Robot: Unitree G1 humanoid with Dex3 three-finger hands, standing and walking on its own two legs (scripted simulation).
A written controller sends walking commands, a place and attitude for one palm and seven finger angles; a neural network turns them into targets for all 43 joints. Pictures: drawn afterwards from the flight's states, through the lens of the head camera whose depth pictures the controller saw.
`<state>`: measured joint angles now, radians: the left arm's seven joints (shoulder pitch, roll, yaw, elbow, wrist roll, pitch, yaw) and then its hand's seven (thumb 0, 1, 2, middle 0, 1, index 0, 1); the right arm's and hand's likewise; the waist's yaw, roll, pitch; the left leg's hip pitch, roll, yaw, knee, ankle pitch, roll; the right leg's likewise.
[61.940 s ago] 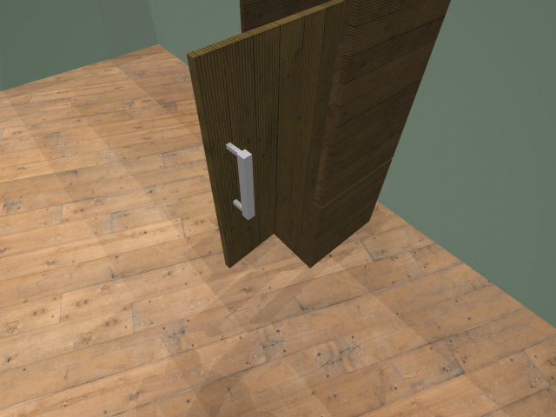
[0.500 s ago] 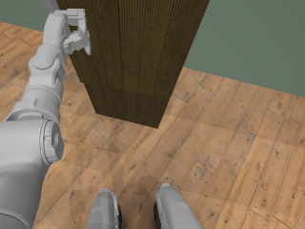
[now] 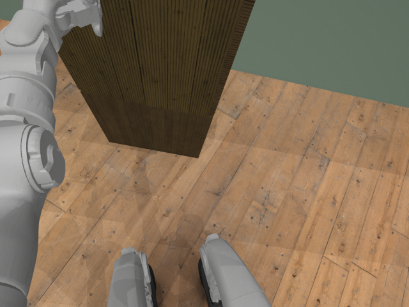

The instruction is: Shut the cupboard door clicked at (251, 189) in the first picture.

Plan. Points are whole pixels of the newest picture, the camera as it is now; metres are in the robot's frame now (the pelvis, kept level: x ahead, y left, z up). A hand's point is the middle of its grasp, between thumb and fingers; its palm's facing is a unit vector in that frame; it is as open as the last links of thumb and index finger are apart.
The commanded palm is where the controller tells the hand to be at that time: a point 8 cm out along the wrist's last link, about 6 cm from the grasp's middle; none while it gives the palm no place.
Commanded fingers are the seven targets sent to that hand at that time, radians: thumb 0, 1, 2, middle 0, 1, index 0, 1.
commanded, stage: push the door shut along its arc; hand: left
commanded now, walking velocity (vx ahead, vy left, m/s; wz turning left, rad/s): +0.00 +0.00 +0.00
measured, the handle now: out of the picture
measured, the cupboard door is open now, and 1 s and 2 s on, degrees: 0 0 0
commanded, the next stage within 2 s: pull the fist back off the door in 0.04 s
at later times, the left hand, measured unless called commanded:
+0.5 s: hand (110, 8) +0.60 +0.05 +0.12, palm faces +0.12 -0.99 -0.07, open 3.0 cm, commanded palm +0.57 +0.08 +0.11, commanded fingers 0.00 0.90 0.90 -1.30 -1.50 -1.30 -1.50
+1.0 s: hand (114, 41) +0.53 +0.05 +0.11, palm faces +0.09 -1.00 -0.02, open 3.1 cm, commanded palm +0.50 +0.10 +0.11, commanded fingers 0.00 0.90 0.90 -1.30 -1.50 -1.30 -1.50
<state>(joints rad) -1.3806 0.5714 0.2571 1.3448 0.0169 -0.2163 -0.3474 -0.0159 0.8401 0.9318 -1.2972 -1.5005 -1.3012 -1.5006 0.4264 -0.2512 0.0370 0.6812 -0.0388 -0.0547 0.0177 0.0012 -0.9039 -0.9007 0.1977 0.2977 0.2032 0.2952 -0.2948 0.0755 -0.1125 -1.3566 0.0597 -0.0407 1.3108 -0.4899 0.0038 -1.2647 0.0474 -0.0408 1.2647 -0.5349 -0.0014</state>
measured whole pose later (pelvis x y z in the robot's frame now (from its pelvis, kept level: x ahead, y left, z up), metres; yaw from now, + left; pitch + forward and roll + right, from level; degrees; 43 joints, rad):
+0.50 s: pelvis -0.01 +0.00 +0.00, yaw +1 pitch +30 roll -5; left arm -1.41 0.40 0.29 1.44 0.17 -0.31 0.30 0.02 0.84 0.95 -1.30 -1.50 -1.31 -1.50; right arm 0.42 -0.22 0.03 0.68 -0.12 -0.06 0.12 0.00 -0.91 -0.90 0.20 0.30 0.20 0.30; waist -0.33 0.08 -0.14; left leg -1.38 0.04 -0.06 1.30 -0.45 0.00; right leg -1.28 0.03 -0.06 1.26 -0.51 0.00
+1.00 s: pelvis +0.03 -0.01 +0.05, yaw +2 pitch +24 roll -1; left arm -0.87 0.13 0.21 1.06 0.03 -0.46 0.24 0.01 0.90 0.90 -1.30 -1.50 -1.30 -1.50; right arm 0.40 -0.23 -0.04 0.65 -0.08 0.03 0.10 0.00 -0.91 -0.90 0.20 0.30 0.20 0.29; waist -0.17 0.05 -0.16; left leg -1.04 0.04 0.00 1.09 -0.47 -0.01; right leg -0.98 0.03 -0.01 1.09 -0.53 -0.01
